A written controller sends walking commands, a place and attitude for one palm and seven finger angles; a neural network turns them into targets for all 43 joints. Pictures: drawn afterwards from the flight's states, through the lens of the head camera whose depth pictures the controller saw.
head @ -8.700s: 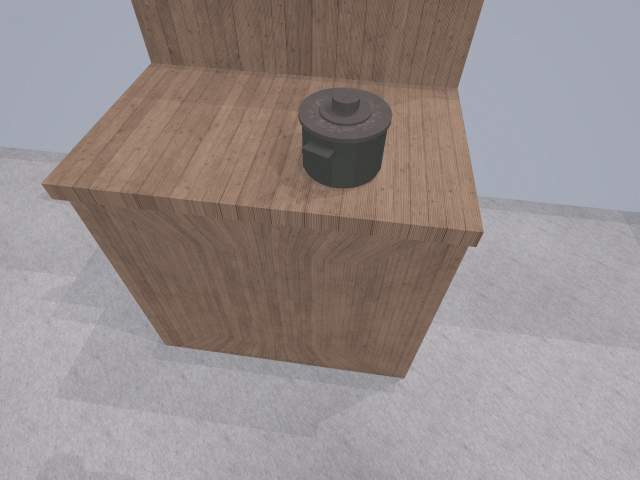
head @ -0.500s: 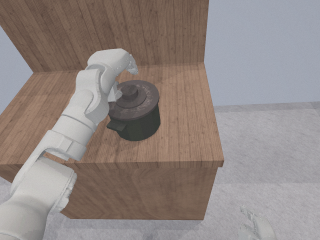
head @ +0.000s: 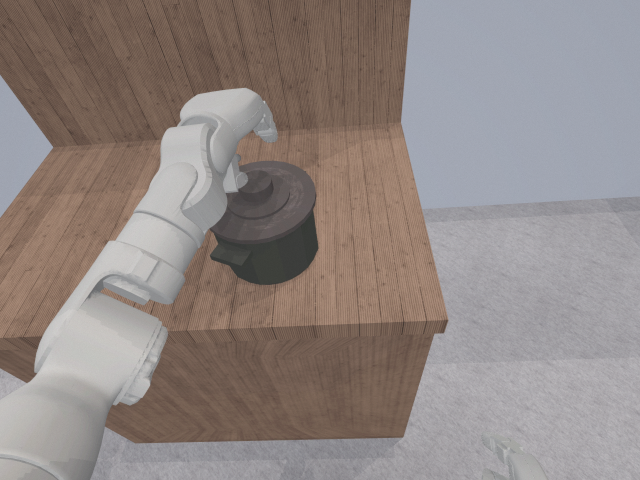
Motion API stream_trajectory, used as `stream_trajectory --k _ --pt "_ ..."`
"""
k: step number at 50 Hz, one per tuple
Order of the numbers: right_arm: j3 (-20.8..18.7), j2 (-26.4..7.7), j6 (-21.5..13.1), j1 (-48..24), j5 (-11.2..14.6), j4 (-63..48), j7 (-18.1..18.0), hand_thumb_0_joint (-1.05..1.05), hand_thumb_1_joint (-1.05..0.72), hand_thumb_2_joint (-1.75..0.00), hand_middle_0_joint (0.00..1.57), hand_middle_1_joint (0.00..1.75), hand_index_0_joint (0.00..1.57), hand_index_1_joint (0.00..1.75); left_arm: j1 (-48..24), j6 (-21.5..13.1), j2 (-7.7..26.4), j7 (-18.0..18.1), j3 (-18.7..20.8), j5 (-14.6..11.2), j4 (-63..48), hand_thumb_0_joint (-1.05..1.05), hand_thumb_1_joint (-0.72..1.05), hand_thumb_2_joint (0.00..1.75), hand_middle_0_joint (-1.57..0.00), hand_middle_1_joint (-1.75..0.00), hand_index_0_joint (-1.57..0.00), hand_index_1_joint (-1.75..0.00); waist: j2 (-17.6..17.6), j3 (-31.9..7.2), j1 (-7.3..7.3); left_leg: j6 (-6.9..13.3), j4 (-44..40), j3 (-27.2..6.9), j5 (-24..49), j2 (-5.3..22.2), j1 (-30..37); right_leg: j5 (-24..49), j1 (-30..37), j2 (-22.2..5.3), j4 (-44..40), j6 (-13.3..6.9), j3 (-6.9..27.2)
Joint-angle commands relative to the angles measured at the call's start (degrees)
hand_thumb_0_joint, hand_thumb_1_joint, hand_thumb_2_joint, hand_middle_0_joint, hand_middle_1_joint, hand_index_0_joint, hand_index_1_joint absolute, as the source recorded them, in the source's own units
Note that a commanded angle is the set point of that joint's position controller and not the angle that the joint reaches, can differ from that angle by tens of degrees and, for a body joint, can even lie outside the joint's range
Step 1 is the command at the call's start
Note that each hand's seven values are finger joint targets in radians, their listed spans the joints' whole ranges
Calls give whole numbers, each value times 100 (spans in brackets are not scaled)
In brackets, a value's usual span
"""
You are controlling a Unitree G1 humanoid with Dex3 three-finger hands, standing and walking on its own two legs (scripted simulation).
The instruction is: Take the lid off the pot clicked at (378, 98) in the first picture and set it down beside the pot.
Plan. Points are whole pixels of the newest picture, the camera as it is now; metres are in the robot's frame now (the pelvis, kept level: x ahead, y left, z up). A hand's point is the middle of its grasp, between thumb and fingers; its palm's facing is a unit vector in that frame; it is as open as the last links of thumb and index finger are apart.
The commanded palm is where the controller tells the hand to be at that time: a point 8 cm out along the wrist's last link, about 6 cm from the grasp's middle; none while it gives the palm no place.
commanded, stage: move the open hand above the knob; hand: left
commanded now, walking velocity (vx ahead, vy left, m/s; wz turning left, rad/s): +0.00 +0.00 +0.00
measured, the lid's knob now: (255, 186) +0.48 +0.10 +0.12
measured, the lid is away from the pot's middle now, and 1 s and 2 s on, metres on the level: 0.00 0.00 0.00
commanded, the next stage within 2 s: lower the open fingers around the knob in 0.28 s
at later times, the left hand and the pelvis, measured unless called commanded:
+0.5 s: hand (240, 160) +0.45 +0.10 +0.18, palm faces -0.22 -0.08 -0.97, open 10.0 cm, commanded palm +0.43 +0.11 +0.24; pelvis +0.00 +0.00 +0.00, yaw +1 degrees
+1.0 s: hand (253, 186) +0.45 +0.09 +0.14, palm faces -0.31 -0.08 -0.95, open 10.0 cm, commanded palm +0.44 +0.11 +0.20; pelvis +0.00 +0.00 +0.00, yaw +0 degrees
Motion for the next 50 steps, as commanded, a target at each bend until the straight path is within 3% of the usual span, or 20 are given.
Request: stream_trajectory --k 1,2,5,7,9,10,13,18,19,20,21,25,27,30,35,36,38,41,47,50 --pt "-186 -550 -277 -693 -23 -851 -23 0 -90 -90 20 30 20 30 -2934 47 1149 208 572 92 -1015 0 -34 154 -85 -8 -85 -8 -857 -2258 55 225 -121 60 1857 -134 487 1929 1229 314 -45 -379 -397" --pt "-173 -561 -265 -684 -15 -824 -31 0 -90 -90 20 30 20 30 -3059 72 1141 192 531 111 -1008 0 -34 154 -85 -8 -85 -8 -868 -2125 26 223 -145 75 1731 -135 445 1873 1153 317 -76 -374 -406" --pt "-194 -554 -301 -767 -13 -895 -48 0 -90 -90 20 30 20 30 -3039 38 1039 154 454 23 -1202 0 -34 154 -85 -8 -85 -8 -748 -2285 24 248 -95 37 1785 -158 539 1868 1165 297 -59 -395 -399" --pt "-163 -527 -293 -731 -17 -836 -41 0 -90 -90 20 30 20 30 -3313 37 1049 146 398 106 -1239 0 -34 154 -85 -8 -85 -8 -735 -2216 -1 211 -138 0 1801 -137 573 1840 1112 320 -44 -400 -424" --pt "-153 -538 -280 -680 -12 -775 -61 0 -90 -90 20 30 20 30 -3029 89 991 130 422 85 -798 0 -34 154 -85 -8 -85 -8 -922 -2026 -6 219 -133 40 1717 -146 473 1790 1039 328 -84 -387 -429" --pt "-157 -602 -255 -686 -20 -774 -65 0 -90 -90 20 30 20 30 -3073 60 1069 137 496 19 -881 0 -34 154 -85 -8 -85 -8 -724 -2023 2 205 -138 27 1745 -131 471 1771 1010 305 -75 -414 -445" --pt "-143 -498 -290 -732 -35 -830 -48 0 -90 -90 20 30 20 30 -3448 20 924 151 309 115 -1238 0 -34 154 -85 -8 -85 -8 -635 -2299 -2 198 -115 -15 1891 -149 657 1869 1097 311 -36 -414 -428" --pt "-120 -524 -248 -731 -37 -771 -61 0 -90 -90 20 30 20 30 -3259 76 1015 187 459 121 -756 0 -34 154 -85 -8 -85 -8 -807 -2118 24 193 -138 24 1786 -150 462 1864 1107 310 -44 -412 -427" --pt "-114 -519 -248 -724 -38 -773 -57 0 -90 -90 20 30 20 30 -3400 66 976 189 401 140 -911 0 -34 154 -85 -8 -85 -8 -798 -2238 12 186 -133 10 1897 -152 511 1981 1174 309 -22 -411 -421" --pt "-152 -561 -247 -753 -56 -820 -53 0 -90 -90 20 30 20 30 -3238 67 843 151 382 -57 -881 0 -34 154 -85 -8 -85 -8 -658 -2325 -14 196 -72 -16 1996 -163 555 2036 1149 277 1 -430 -414" --pt "-131 -516 -232 -733 -57 -806 -29 0 -90 -90 20 30 20 30 -3204 81 777 121 305 -26 -875 0 -34 154 -85 -8 -85 -8 -777 -2383 6 187 -101 -13 2035 -159 574 2059 1207 288 0 -410 -422" --pt "-138 -572 -197 -732 -50 -852 -32 0 -90 -90 20 30 20 30 -2832 71 884 93 463 -65 -750 0 -34 154 -85 -8 -85 -8 -909 -2180 39 218 -94 27 1938 -161 437 2080 1218 274 -33 -413 -433" --pt "-123 -541 -173 -702 -35 -818 -42 0 -90 -90 20 30 20 30 -3063 75 853 100 375 23 -758 0 -34 154 -85 -8 -85 -8 -931 -2069 -3 211 -127 53 1852 -153 428 2047 1160 301 -51 -399 -431" --pt "-162 -564 -208 -716 -58 -864 -50 0 -90 -90 20 30 20 30 -3203 37 992 119 483 -41 -1121 0 -34 154 -85 -8 -85 -8 -807 -2408 28 242 -89 -5 2076 -168 563 2238 1360 290 -12 -412 -397" --pt "-190 -545 -229 -683 -58 -847 -16 0 -90 -90 20 30 20 30 -2859 59 691 147 325 -42 -989 0 -34 154 -85 -8 -85 -8 -812 -2359 32 241 -44 15 2217 -169 604 2312 1273 306 1 -409 -422" --pt "-163 -531 -218 -664 -51 -814 -13 0 -90 -90 20 30 20 30 -2791 73 805 164 394 4 -826 0 -34 154 -85 -8 -85 -8 -908 -2331 45 223 -80 34 2115 -158 546 2244 1313 323 7 -391 -421" --pt "-140 -532 -186 -646 -27 -759 -24 0 -90 -90 20 30 20 30 -2890 101 595 188 192 27 -621 0 -34 154 -85 -8 -85 -8 -929 -1999 -24 216 -125 70 1832 -161 419 2043 1095 335 -38 -391 -452" --pt "-155 -531 -211 -682 -54 -791 -47 0 -90 -90 20 30 20 30 -3059 51 803 246 341 30 -867 0 -34 154 -85 -8 -85 -8 -833 -2385 18 240 -103 25 1907 -179 525 2112 1299 322 4 -400 -397" --pt "-123 -539 -219 -554 -41 -667 -139 0 -90 -90 20 30 20 30 -2990 74 894 310 424 73 -123 0 -34 154 -85 -8 -85 -8 -1019 -2024 -26 256 -168 98 1461 -190 247 1840 1139 314 -65 -364 -402" --pt "-158 -534 -253 -528 -58 -708 -163 0 -90 -90 20 30 20 30 -2992 27 663 262 259 42 -154 0 -34 154 -85 -8 -85 -8 -847 -2239 -72 290 -89 131 1633 -218 347 2052 1163 296 -66 -370 -363"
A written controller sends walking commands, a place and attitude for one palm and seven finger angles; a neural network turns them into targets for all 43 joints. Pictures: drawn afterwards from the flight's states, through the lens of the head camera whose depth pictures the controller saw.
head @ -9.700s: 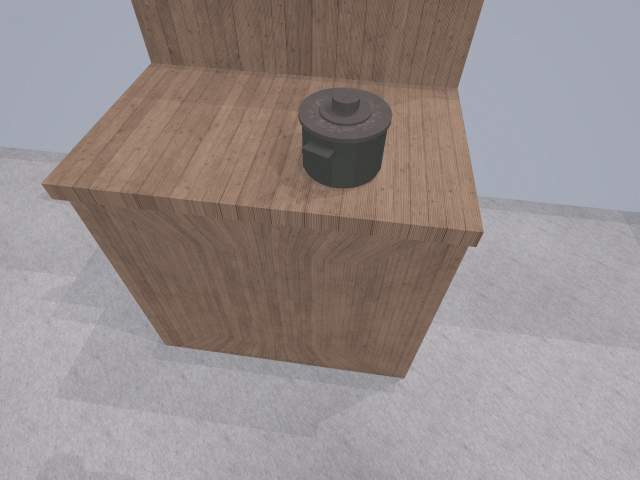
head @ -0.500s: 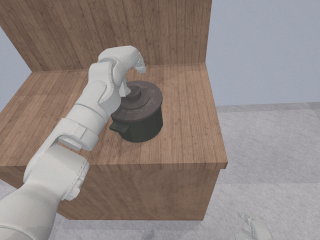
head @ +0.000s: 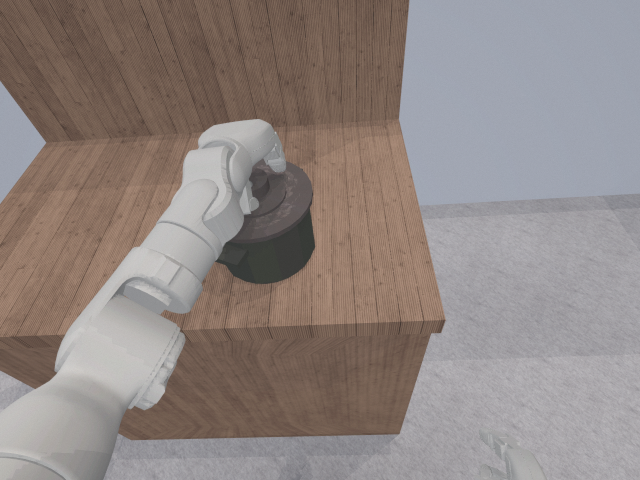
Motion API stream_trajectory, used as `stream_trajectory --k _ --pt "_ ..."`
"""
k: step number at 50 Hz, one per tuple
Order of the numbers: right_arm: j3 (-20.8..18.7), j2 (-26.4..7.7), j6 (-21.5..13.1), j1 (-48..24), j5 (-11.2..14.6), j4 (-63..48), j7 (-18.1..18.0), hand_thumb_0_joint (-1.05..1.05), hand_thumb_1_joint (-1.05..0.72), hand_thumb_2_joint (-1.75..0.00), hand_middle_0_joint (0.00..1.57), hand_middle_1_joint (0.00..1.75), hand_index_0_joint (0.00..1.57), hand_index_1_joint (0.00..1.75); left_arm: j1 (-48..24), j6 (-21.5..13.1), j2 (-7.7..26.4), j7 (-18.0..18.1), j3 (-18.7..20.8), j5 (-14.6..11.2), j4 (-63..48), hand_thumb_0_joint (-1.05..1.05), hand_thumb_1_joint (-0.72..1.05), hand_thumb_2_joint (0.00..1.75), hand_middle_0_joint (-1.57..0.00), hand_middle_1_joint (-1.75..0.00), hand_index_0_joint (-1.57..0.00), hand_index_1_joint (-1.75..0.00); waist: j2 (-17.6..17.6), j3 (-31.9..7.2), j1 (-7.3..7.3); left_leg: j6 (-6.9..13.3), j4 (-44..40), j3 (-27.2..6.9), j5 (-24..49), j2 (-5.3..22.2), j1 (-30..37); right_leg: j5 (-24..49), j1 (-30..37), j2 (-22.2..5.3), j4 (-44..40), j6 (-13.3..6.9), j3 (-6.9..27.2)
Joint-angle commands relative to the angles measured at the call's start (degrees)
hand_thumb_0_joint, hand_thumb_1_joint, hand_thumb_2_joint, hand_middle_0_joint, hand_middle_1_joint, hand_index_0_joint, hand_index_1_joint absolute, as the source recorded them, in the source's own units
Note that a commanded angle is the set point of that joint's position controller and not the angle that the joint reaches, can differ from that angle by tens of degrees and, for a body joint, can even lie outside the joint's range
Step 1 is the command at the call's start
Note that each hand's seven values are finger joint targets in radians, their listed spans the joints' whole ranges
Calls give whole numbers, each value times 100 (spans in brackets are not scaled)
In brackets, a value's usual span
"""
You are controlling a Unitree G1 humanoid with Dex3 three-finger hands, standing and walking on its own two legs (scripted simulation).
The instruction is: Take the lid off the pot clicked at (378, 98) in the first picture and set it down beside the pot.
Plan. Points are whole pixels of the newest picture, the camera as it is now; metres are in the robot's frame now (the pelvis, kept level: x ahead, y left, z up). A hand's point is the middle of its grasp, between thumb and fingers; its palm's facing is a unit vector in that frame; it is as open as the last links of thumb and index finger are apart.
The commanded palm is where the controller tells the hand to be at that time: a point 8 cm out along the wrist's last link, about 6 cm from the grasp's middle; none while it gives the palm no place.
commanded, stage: lower the open fingers around the knob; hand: left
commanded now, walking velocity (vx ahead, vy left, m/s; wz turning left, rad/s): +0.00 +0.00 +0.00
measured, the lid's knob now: (251, 184) +0.48 +0.10 +0.12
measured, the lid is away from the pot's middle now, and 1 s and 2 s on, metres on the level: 0.00 0.00 0.00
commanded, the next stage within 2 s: close the fingers and squeeze the knob in 0.30 s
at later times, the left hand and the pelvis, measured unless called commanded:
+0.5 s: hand (243, 185) +0.45 +0.10 +0.14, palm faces -0.33 -0.07 -0.94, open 10.1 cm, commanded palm +0.44 +0.11 +0.20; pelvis +0.00 +0.01 +0.00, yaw +0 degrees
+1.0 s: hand (243, 188) +0.45 +0.10 +0.14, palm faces -0.31 -0.08 -0.95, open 8.4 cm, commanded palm +0.43 +0.11 +0.20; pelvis +0.01 +0.01 +0.00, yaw +0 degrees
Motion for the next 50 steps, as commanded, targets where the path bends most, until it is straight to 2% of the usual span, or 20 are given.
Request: stream_trajectory --k 1,4,6,8,12,14,15,16,20,21,24,26,28,32,35,39,41,45,47,50 --pt "-198 -571 -257 -378 -30 -737 -74 0 -90 -90 20 30 20 30 -3051 -28 1064 169 426 145 -784 0 -34 154 -85 -8 -85 -8 -854 -2172 -61 288 -126 161 1552 -218 408 1992 1168 296 -91 -334 -331" --pt "-201 -609 -248 -239 -21 -642 -88 0 -90 -90 20 30 20 30 -2752 -7 987 134 445 124 -171 0 -34 154 -85 -8 -85 -8 -969 -1942 -84 290 -119 212 1398 -222 283 1811 974 309 -114 -321 -365" --pt "-194 -628 -250 -280 -36 -714 -92 0 -90 -90 20 30 20 30 -2864 -93 1206 107 595 121 -418 0 -34 154 -85 -8 -85 -8 -919 -2204 -38 291 -125 181 1475 -224 299 1936 1174 282 -63 -326 -327" --pt "-226 -599 -267 -232 -32 -731 -68 0 -90 -90 20 30 20 30 -2702 -108 916 66 383 136 -426 0 -34 154 -85 -8 -85 -8 -899 -2189 -62 306 -76 195 1694 -228 398 2113 1131 295 -65 -326 -342" --pt "-235 -635 -248 -212 -26 -723 -73 0 -90 -90 20 30 20 30 -2953 -144 1169 55 552 114 -557 0 -34 154 -85 -8 -85 -8 -947 -2106 -77 309 -121 175 1575 -211 346 2047 1141 304 -93 -325 -338" --pt "-245 -618 -275 -209 -21 -751 -50 0 -90 -90 20 30 20 30 -2869 -164 1052 57 457 97 -710 0 -34 154 -85 -8 -85 -8 -839 -2172 -61 310 -103 155 1755 -208 477 2137 1136 315 -84 -337 -347" --pt "-270 -615 -278 -218 -35 -784 -37 0 -90 -90 20 30 20 30 -2838 -182 787 37 287 44 -803 0 -34 154 -85 -8 -85 -8 -730 -2193 -78 317 -86 118 1898 -199 546 2146 1049 311 -98 -361 -369" --pt "-280 -618 -283 -168 -41 -762 -21 0 -90 -90 20 30 20 30 -2944 -205 1092 75 515 83 -1068 0 -34 154 -85 -8 -85 -8 -710 -2342 -39 304 -79 88 1943 -172 655 2173 1149 324 -85 -353 -358" --pt "-269 -651 -274 -185 -17 -724 -11 0 -90 -90 20 30 20 30 -2645 -136 1005 126 486 42 -680 0 -34 154 -85 -8 -85 -8 -933 -2098 -42 305 -90 113 1865 -186 445 2139 1096 342 -105 -353 -387" --pt "-250 -631 -262 -200 -18 -700 -6 0 -90 -90 20 30 20 30 -2809 -108 973 137 415 73 -707 0 -18 115 -65 -42 -65 -42 -900 -1994 -58 292 -140 121 1693 -179 426 1997 1019 339 -118 -347 -403" --pt "-267 -590 -301 -207 -32 -710 30 0 -90 -90 20 30 20 30 -2962 -101 933 190 351 146 -1023 0 -15 115 -63 -52 -63 -52 -573 -2281 -32 276 -75 43 1989 -176 688 2066 1022 354 -40 -383 -397" --pt "-255 -622 -291 -228 -46 -719 26 0 -90 -90 20 30 20 30 -2859 -121 1346 226 727 124 -1076 0 -13 115 -62 -57 -62 -57 -649 -2383 34 274 -65 42 2035 -171 615 2166 1203 345 -10 -384 -378" --pt "-246 -598 -285 -217 -27 -698 17 0 -90 -90 20 30 20 30 -2756 -79 1147 215 566 115 -878 0 -10 114 -61 -62 -61 -62 -884 -2191 -5 277 -84 72 1937 -173 522 2150 1144 357 -40 -363 -410" --pt "-250 -580 -266 -308 -22 -719 48 0 -90 -90 20 30 20 30 -2869 -50 807 190 245 122 -1019 0 -6 113 -61 -70 -61 -70 -696 -2160 -60 254 -66 39 2032 -152 629 2070 956 359 -29 -380 -423" --pt "-264 -619 -280 -318 -52 -745 43 0 -90 -90 20 30 20 30 -2853 -50 1165 208 615 69 -1234 0 -3 112 -61 -75 -61 -75 -633 -2444 17 269 -1 3 2348 -160 724 2318 1161 337 8 -396 -385" --pt "-228 -568 -240 -355 -24 -722 77 0 -90 -90 20 30 20 30 -2626 14 762 178 279 87 -931 0 2 110 -62 -81 -62 -81 -842 -2077 -35 248 -32 53 2097 -167 580 2170 989 362 -31 -373 -438" --pt "-239 -573 -231 -395 -42 -748 71 0 -90 -90 20 30 20 30 -2941 -15 954 184 405 75 -1357 0 4 108 -62 -83 -62 -83 -744 -2374 -14 254 -26 25 2237 -168 710 2288 1150 341 8 -381 -403" --pt "-234 -569 -234 -440 -43 -798 90 0 -90 -90 20 30 20 30 -2611 -3 844 164 374 33 -1294 0 9 106 -64 -88 -64 -88 -752 -2308 16 259 20 17 2324 -183 653 2345 1157 339 4 -394 -423" --pt "-203 -573 -213 -421 -34 -748 58 0 -90 -90 20 30 20 30 -2706 9 1150 195 582 105 -1178 0 12 104 -65 -90 -65 -90 -929 -2150 33 257 -44 70 2027 -187 516 2276 1208 353 -17 -373 -418" --pt "-225 -552 -210 -480 -29 -791 51 0 -90 -90 20 30 20 30 -2763 -14 816 182 326 69 -1309 0 16 101 -66 -92 -66 -92 -771 -2208 10 259 -42 73 2079 -183 576 2219 1135 325 -16 -390 -416"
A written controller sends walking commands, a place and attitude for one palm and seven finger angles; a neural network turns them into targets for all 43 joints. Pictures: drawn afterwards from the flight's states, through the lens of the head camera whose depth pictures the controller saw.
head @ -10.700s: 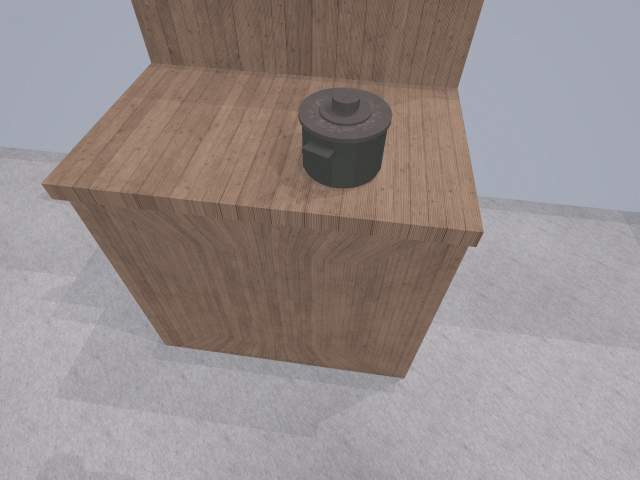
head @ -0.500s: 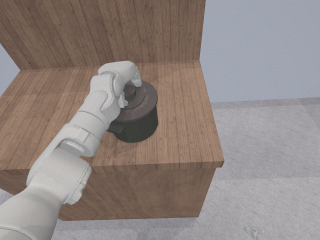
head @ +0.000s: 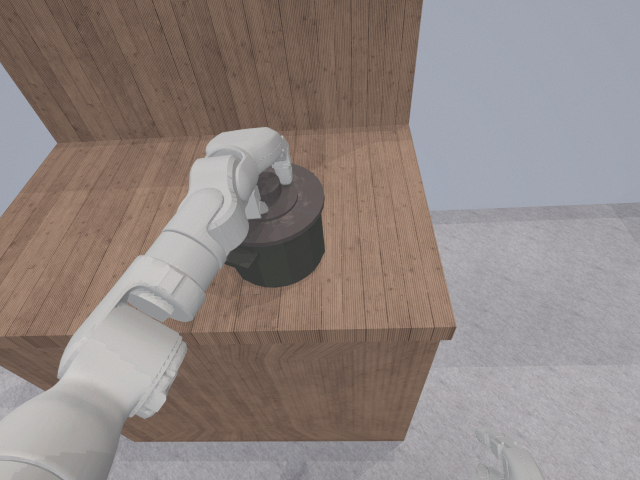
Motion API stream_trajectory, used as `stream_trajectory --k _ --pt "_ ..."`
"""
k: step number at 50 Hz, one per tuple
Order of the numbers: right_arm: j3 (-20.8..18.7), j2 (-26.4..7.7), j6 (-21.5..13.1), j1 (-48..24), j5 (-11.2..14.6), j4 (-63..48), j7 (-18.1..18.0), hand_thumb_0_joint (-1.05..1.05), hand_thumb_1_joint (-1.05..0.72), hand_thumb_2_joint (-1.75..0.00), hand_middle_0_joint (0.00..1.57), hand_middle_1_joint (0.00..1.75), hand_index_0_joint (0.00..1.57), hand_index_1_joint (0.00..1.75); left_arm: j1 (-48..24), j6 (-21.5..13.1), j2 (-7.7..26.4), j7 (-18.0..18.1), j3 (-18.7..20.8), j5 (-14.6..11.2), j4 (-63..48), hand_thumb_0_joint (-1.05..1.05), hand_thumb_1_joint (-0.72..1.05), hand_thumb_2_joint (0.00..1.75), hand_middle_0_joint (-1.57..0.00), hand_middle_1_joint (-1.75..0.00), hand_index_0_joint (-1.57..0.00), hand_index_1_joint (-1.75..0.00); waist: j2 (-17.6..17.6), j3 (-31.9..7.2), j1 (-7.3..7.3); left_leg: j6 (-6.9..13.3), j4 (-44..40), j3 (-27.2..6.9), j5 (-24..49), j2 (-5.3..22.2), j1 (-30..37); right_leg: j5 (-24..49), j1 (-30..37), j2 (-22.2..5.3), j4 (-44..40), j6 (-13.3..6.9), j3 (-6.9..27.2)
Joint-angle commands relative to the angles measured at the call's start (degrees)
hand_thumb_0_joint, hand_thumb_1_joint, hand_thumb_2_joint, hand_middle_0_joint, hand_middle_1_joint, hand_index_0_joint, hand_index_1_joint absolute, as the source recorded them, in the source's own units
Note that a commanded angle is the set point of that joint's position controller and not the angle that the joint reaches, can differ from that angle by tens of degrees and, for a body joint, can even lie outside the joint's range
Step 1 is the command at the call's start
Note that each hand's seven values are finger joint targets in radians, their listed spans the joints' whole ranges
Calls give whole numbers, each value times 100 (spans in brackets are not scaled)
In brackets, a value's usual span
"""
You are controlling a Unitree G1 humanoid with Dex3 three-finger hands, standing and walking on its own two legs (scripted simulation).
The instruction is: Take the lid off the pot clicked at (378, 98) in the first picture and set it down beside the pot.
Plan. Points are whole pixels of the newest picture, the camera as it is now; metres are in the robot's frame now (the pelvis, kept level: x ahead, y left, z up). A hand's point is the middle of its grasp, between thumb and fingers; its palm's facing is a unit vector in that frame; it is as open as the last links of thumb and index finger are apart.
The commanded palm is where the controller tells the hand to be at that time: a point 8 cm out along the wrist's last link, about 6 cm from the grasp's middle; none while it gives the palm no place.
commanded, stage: close the fingers and squeeze the knob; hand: left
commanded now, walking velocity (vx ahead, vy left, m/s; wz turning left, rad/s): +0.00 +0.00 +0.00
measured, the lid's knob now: (263, 187) +0.47 +0.09 +0.12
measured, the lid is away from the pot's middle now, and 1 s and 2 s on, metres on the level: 0.00 0.00 0.01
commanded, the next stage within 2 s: lift the lid straight up in 0.96 s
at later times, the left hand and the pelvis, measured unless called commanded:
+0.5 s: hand (257, 191) +0.44 +0.09 +0.14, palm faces -0.33 -0.07 -0.94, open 7.7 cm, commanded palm +0.43 +0.10 +0.20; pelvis +0.00 -0.01 +0.00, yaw +0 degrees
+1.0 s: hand (257, 189) +0.44 +0.09 +0.14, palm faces -0.34 -0.06 -0.94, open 7.7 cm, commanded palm +0.43 +0.10 +0.20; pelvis -0.01 +0.00 +0.00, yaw +0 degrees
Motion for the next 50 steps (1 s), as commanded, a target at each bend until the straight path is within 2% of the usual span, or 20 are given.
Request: stream_trajectory --k 1,4,7,10,12,13,15,17,19,20,24,27,28,30,32,41,45,46,48,50 --pt "-208 -577 -232 -456 -32 -792 -43 0 -90 -90 20 30 20 30 -2934 -26 1001 185 492 115 -1146 0 17 100 -67 -93 -67 -93 -714 -2251 -31 189 -125 80 2253 -128 665 2317 1155 385 33 -443 -378" --pt "-173 -611 -217 -406 -10 -729 -83 0 -90 -90 20 30 20 30 -2890 8 1257 209 690 143 -751 0 21 97 -69 -95 -69 -95 -930 -2036 -27 190 -171 121 1871 -144 445 2122 1139 401 -8 -426 -376" --pt "-191 -582 -223 -439 -17 -753 -85 0 -90 -90 20 30 20 30 -3032 -10 986 188 437 155 -935 0 25 93 -71 -97 -71 -97 -743 -2115 -68 195 -148 116 1942 -151 538 2182 1099 384 -5 -437 -369" --pt "-220 -599 -258 -467 -33 -843 -73 0 -90 -90 20 30 20 30 -2814 -42 1151 168 639 84 -1120 0 30 89 -73 -98 -73 -98 -756 -2383 -1 224 -96 96 2173 -164 614 2398 1311 366 13 -441 -334" --pt "-169 -619 -223 -465 3 -768 -113 0 -90 -90 20 30 20 30 -2808 -13 1239 158 641 130 -682 0 33 86 -74 -99 -74 -99 -977 -1969 -48 207 -183 167 1738 -155 357 2123 1163 385 -44 -404 -351" --pt "-186 -599 -220 -425 5 -752 -111 0 -90 -90 20 30 20 30 -3057 -15 1029 141 437 137 -868 0 34 85 -75 -99 -75 -99 -924 -1991 -97 213 -206 155 1762 -157 434 2146 1120 387 -56 -406 -349" --pt "-220 -606 -249 -500 -20 -836 -95 0 -90 -90 20 30 20 30 -3047 -50 1050 134 487 108 -1198 0 37 81 -77 -100 -77 -100 -688 -2263 -41 232 -145 108 2002 -160 596 2235 1190 367 -24 -443 -337" --pt "-184 -622 -243 -400 -16 -770 -102 0 -90 -90 20 30 20 30 -2775 -17 1123 124 571 115 -740 0 41 78 -78 -100 -78 -100 -931 -2058 -40 220 -155 126 1896 -168 445 2224 1186 391 -33 -416 -360" --pt "-178 -635 -233 -410 -1 -752 -124 0 -90 -90 20 30 20 30 -2898 -11 1183 125 579 142 -650 0 37 84 -75 -98 -76 -98 -876 -1994 -58 213 -199 161 1722 -161 400 2081 1118 384 -44 -406 -347" --pt "-200 -622 -230 -433 -5 -779 -121 0 -90 -90 20 30 20 30 -2985 -31 876 94 353 85 -775 0 36 85 -74 -98 -75 -98 -817 -1999 -102 227 -192 138 1765 -167 430 2057 1047 372 -66 -428 -361" --pt "-191 -632 -254 -368 -17 -746 -133 0 -90 -90 20 30 20 30 -2955 -48 1163 112 579 126 -723 0 37 90 -72 -96 -74 -97 -896 -2131 -59 228 -194 146 1745 -170 476 2107 1186 381 -66 -407 -328" --pt "-202 -618 -234 -348 -5 -698 -139 0 -90 -90 20 30 20 30 -3010 -31 866 89 341 104 -501 0 39 91 -73 -96 -75 -97 -952 -1872 -128 230 -221 154 1546 -159 411 1891 966 389 -115 -406 -364" --pt "-196 -642 -230 -326 -5 -679 -143 0 -90 -90 20 30 20 30 -3149 -45 1057 105 467 122 -585 0 40 92 -73 -96 -75 -97 -903 -1923 -117 226 -246 149 1507 -153 424 1856 1003 384 -118 -407 -353" --pt "-209 -638 -254 -373 -28 -741 -153 0 -90 -90 20 30 20 30 -3098 -77 912 96 400 86 -632 0 41 93 -74 -96 -76 -97 -841 -2077 -105 241 -205 127 1639 -173 465 1935 1036 369 -94 -430 -341" --pt "-198 -634 -253 -315 -36 -689 -166 0 -90 -90 20 30 20 30 -3136 -75 1104 114 539 127 -546 0 43 94 -74 -96 -77 -98 -911 -2068 -105 241 -195 145 1634 -173 462 1999 1098 377 -94 -412 -329" --pt "-179 -641 -251 -276 -37 -679 -178 0 -90 -90 20 30 20 30 -3100 -127 1145 138 591 141 -299 0 51 98 -79 -99 -81 -100 -907 -1967 -89 225 -252 130 1602 -149 403 1863 1017 379 -94 -424 -357" --pt "-188 -647 -240 -245 -34 -653 -179 0 -90 -90 20 30 20 30 -3213 -113 885 130 398 114 -150 0 55 100 -81 -100 -84 -101 -884 -1809 -150 234 -252 137 1545 -152 344 1786 849 375 -131 -435 -378" --pt "-186 -652 -243 -204 -48 -622 -186 0 -90 -90 20 30 20 30 -3352 -145 1203 168 644 163 -343 0 55 100 -82 -101 -84 -101 -871 -2010 -111 229 -252 132 1612 -145 439 1875 994 373 -103 -426 -346" --pt "-182 -610 -249 -256 -36 -657 -176 0 -90 -90 20 30 20 30 -3264 -135 821 150 323 177 -221 0 57 101 -83 -101 -85 -102 -831 -1951 -145 211 -247 134 1611 -149 464 1821 880 386 -89 -430 -373" --pt "-212 -646 -258 -234 -56 -686 -170 0 -90 -90 20 30 20 30 -3294 -158 934 149 464 114 -428 0 57 102 -84 -102 -86 -102 -870 -2142 -119 239 -206 108 1768 -148 500 1980 1007 372 -92 -441 -352"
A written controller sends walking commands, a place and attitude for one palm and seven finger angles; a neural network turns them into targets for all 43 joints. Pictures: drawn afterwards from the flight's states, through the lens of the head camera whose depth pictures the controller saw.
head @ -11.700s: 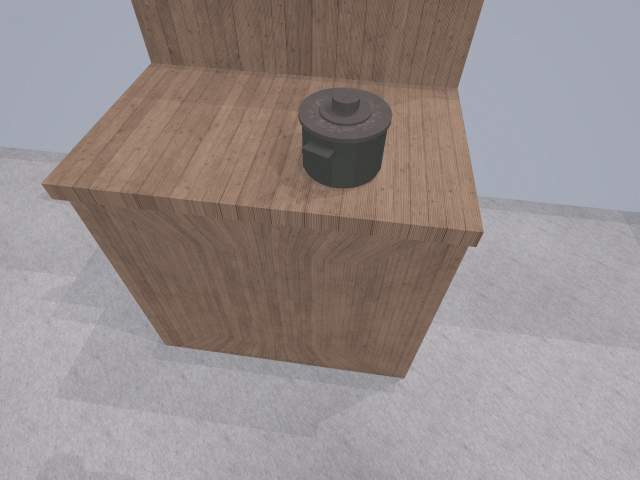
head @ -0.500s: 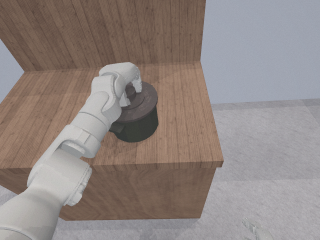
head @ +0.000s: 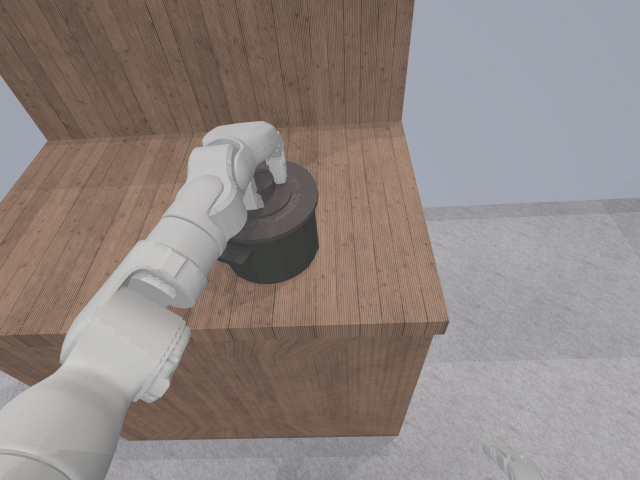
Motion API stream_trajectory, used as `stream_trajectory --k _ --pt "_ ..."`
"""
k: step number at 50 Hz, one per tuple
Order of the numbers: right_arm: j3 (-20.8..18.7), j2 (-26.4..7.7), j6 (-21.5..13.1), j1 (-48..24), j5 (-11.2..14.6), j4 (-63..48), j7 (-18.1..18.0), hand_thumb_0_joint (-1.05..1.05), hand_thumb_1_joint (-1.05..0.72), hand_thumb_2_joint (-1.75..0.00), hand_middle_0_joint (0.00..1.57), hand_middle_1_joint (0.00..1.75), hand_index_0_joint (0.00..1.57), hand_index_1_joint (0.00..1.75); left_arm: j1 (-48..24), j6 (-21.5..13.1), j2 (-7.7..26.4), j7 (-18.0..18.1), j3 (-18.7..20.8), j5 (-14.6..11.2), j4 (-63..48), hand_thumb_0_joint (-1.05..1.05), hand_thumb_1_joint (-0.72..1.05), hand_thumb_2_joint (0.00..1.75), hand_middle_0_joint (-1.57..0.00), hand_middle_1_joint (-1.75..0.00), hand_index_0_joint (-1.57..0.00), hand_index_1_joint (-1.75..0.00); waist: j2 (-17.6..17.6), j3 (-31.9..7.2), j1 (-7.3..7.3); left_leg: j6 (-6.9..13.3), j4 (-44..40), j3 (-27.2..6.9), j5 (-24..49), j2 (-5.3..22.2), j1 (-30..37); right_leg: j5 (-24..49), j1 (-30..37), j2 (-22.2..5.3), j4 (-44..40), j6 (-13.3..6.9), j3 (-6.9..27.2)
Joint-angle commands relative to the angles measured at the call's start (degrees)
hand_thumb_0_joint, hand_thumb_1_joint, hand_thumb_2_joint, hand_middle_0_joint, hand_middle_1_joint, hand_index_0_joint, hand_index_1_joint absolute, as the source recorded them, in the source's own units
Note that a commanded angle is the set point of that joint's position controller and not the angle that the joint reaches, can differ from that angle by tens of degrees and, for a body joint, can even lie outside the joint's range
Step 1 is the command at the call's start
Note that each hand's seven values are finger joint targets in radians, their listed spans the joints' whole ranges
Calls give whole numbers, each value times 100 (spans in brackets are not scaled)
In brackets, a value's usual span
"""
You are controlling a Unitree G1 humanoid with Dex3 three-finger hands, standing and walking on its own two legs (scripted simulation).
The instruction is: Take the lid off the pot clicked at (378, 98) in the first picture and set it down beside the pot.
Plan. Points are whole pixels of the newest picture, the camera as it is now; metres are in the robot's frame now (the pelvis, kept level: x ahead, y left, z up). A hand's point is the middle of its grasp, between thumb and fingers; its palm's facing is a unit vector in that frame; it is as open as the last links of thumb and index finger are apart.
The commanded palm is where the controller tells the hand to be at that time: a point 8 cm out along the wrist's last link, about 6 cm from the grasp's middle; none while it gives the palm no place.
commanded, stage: lift the lid straight up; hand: left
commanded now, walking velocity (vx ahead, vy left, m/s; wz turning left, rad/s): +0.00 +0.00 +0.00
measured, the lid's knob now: (257, 184) +0.48 +0.09 +0.12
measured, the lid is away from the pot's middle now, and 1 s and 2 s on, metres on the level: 0.00 0.01 0.03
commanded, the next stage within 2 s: none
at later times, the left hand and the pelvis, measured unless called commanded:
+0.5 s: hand (244, 177) +0.45 +0.10 +0.16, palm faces -0.30 -0.07 -0.95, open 7.7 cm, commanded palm +0.43 +0.11 +0.23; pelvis +0.00 +0.00 +0.00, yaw +0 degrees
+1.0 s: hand (242, 150) +0.44 +0.09 +0.20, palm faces -0.24 -0.06 -0.97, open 7.7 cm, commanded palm +0.43 +0.10 +0.27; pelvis -0.01 +0.00 +0.00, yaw +1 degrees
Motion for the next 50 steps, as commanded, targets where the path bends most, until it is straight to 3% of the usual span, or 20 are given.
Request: stream_trajectory --k 1,3,8,15,18,21,25,27,28,30,32,34,35,38,40,42,45,46,48,50 --pt "-200 -616 -245 -377 -55 -760 -50 0 -90 -90 20 30 20 30 -2844 -61 1197 237 626 118 -1007 0 58 102 -84 -102 -87 -102 -851 -2193 -17 252 -185 93 1657 -160 550 1908 1169 362 -73 -407 -363" --pt "-174 -614 -219 -361 -18 -721 -64 0 -90 -90 20 30 20 30 -2878 -33 1115 238 523 136 -801 0 58 103 -85 -102 -87 -103 -944 -1968 -58 242 -237 136 1485 -159 425 1793 1068 369 -96 -392 -376" --pt "-219 -569 -304 -413 -39 -814 -22 0 -90 -90 20 30 20 30 -3315 -65 1231 262 558 118 -1677 0 58 103 -85 -102 -88 -103 -558 -2426 -6 248 -185 15 1969 -150 831 2124 1272 371 -47 -427 -353" --pt "-244 -583 -438 -502 -46 -852 -17 0 -90 -90 20 30 20 30 -3465 -28 1592 300 803 50 -2223 0 58 104 -86 -102 -88 -103 -595 -2698 60 271 -154 -61 2360 -149 989 2462 1527 377 -31 -426 -326" --pt "-228 -569 -433 -476 -26 -728 4 0 -90 -90 20 30 20 30 -3360 94 1448 283 656 140 -1853 0 58 104 -86 -102 -88 -103 -655 -2345 26 240 -197 -32 2207 -146 899 2320 1341 413 -52 -421 -362" --pt "-214 -575 -481 -575 -48 -790 7 0 -90 -90 20 30 20 30 -3458 107 1656 256 818 94 -2103 0 58 104 -86 -102 -88 -103 -578 -2599 77 245 -182 -56 2222 -170 957 2366 1498 385 -26 -420 -330" --pt "-247 -562 -535 -630 -47 -861 46 0 -90 -90 20 30 20 30 -3336 123 1484 151 708 25 -2416 0 58 104 -86 -102 -88 -103 -586 -2751 92 265 -73 -100 2706 -162 1109 2677 1567 373 1 -424 -339" --pt "-215 -574 -494 -658 -42 -804 63 0 -90 -90 20 30 20 30 -3318 179 1683 111 860 84 -2221 0 58 104 -86 -102 -88 -103 -801 -2501 102 235 -127 -59 2451 -164 941 2629 1559 381 -10 -412 -350" --pt "-199 -553 -475 -703 -26 -825 65 0 -90 -90 20 30 20 30 -3192 213 1380 58 613 53 -2080 0 58 104 -86 -102 -88 -103 -819 -2280 77 236 -161 -16 2301 -185 856 2515 1438 374 -49 -406 -371" --pt "-205 -597 -448 -754 -19 -880 62 0 -90 -90 20 30 20 30 -3193 187 1546 29 743 2 -2207 0 58 104 -86 -102 -88 -103 -732 -2323 109 247 -151 -43 2235 -181 837 2414 1483 347 -53 -431 -360" --pt "-184 -542 -429 -773 -17 -863 57 0 -90 -90 20 30 20 30 -3606 185 1370 -4 516 78 -2401 0 58 104 -86 -102 -88 -103 -681 -2325 42 226 -173 -58 2200 -175 959 2354 1394 372 -70 -426 -367" --pt "-178 -549 -462 -784 -29 -864 41 0 -90 -90 20 30 20 30 -3650 200 1651 -14 727 87 -2401 0 58 104 -86 -102 -88 -103 -697 -2481 83 237 -161 -65 2219 -189 996 2416 1517 373 -60 -422 -336" --pt "-182 -572 -448 -814 -17 -882 39 0 -90 -90 20 30 20 30 -3640 191 1498 -37 604 15 -2392 0 58 104 -86 -102 -88 -103 -541 -2405 41 227 -174 -73 2191 -189 985 2312 1418 355 -71 -441 -357" --pt "-163 -543 -471 -784 -24 -825 14 0 -90 -90 20 30 20 30 -3932 192 1599 -30 676 72 -2340 0 58 104 -86 -102 -88 -103 -574 -2422 62 206 -232 -75 2032 -181 1021 2182 1415 368 -91 -433 -344" --pt "-169 -545 -485 -826 -22 -858 18 0 -90 -90 20 30 20 30 -3878 169 1367 -56 500 -11 -2290 0 58 104 -86 -102 -88 -103 -594 -2430 22 213 -192 -92 2053 -194 1026 2160 1375 359 -86 -445 -363" --pt "-151 -536 -504 -789 -42 -805 12 0 -90 -90 20 30 20 30 -4055 178 1634 -33 712 63 -2213 0 58 104 -86 -102 -88 -103 -594 -2412 77 208 -254 -73 1900 -195 975 2103 1436 357 -113 -436 -340" --pt "-150 -559 -474 -797 -30 -829 1 0 -90 -90 20 30 20 30 -3939 165 1404 -69 575 -12 -2089 0 58 104 -86 -102 -88 -103 -718 -2332 64 215 -280 -65 1892 -194 904 2079 1412 331 -129 -438 -355" --pt "-129 -538 -491 -786 -48 -814 -6 0 -90 -90 20 30 20 30 -4030 148 1687 -49 781 78 -2084 0 58 104 -86 -102 -88 -103 -703 -2448 114 203 -304 -60 1918 -186 906 2101 1536 331 -115 -427 -325" --pt "-127 -533 -517 -806 -54 -841 -19 0 -90 -90 20 30 20 30 -4122 140 1769 -53 824 118 -2098 0 58 104 -86 -102 -88 -103 -738 -2494 129 219 -311 -52 1883 -196 906 2130 1588 327 -126 -421 -307" --pt "-141 -579 -474 -794 -27 -841 -18 0 -90 -90 20 30 20 30 -3917 146 1601 -85 711 46 -1900 0 58 104 -86 -102 -88 -103 -819 -2327 87 231 -313 -28 1842 -183 788 2108 1514 316 -147 -424 -325"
